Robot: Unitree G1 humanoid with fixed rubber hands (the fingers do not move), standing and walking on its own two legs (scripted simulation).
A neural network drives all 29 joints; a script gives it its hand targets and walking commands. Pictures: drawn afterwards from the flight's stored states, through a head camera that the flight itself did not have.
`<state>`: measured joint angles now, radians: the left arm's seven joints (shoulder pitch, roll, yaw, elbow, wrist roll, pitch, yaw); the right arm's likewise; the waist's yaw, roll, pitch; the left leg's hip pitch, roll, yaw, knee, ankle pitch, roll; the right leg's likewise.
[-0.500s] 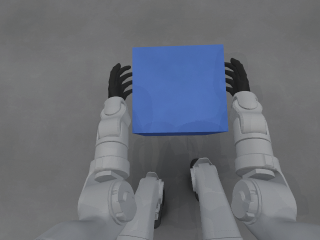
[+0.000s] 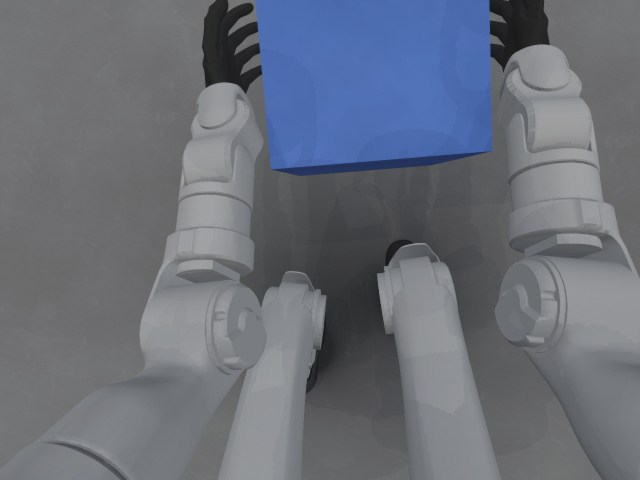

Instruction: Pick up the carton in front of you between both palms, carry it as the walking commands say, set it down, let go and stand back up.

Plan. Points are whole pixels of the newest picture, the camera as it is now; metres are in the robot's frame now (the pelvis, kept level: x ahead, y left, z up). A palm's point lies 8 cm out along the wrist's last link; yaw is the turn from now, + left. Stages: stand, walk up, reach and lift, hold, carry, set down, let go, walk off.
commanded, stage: set down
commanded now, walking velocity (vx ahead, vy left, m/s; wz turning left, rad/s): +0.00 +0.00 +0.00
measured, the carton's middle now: (365, 85) +0.51 -0.10 -0.20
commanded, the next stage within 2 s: none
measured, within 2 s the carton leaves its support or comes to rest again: rests again in 0.86 s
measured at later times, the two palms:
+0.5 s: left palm (274, 89) +0.55 +0.03 -0.24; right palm (500, 67) +0.51 -0.27 -0.25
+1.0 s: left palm (274, 101) +0.54 +0.04 -0.28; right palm (487, 79) +0.51 -0.27 -0.29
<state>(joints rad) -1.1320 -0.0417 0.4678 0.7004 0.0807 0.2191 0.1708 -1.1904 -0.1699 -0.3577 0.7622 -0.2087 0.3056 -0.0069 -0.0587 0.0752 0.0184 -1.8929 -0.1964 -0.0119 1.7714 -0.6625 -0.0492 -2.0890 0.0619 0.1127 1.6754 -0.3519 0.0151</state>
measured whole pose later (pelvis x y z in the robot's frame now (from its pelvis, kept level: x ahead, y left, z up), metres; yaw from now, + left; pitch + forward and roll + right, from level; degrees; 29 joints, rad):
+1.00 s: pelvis -0.02 +0.00 -0.11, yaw +4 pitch +36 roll +2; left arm -1.56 0.14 0.20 0.97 -0.07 0.21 0.24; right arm -1.52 -0.42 -0.33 1.02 -0.04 0.24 0.08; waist -0.15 0.09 0.46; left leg -2.11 -0.27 -0.03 2.18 -0.70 -0.08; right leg -2.26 -0.06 0.03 2.05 -0.42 -0.01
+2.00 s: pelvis -0.02 -0.01 -0.12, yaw +4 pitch +33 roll +3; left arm -1.52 0.26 0.06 0.90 -0.16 0.20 0.18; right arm -1.57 -0.57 -0.30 1.16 0.12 0.08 0.07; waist -0.11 0.06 0.52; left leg -2.10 -0.16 0.00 2.21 -0.70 -0.06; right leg -2.26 -0.06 0.01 2.10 -0.42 -0.05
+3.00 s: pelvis +0.02 -0.03 +0.13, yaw +2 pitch +44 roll +5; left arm -1.17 0.16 0.28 0.77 0.01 0.25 0.14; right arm -1.20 -0.41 -0.38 0.89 -0.06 0.21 0.13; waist -0.09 0.05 0.04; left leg -1.52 -0.10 -0.05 1.20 -0.45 -0.05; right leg -1.66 0.02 0.05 1.15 -0.26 -0.03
